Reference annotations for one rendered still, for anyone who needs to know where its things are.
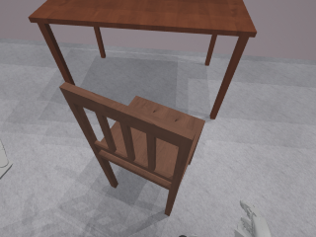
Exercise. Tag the table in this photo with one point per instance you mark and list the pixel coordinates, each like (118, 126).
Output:
(205, 17)

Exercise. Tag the right robot hand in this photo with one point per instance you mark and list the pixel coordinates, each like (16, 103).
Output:
(257, 227)

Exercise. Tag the left robot hand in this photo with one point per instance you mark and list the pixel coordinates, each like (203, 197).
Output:
(5, 164)

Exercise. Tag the chair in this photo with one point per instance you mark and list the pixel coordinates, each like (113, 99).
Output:
(148, 139)

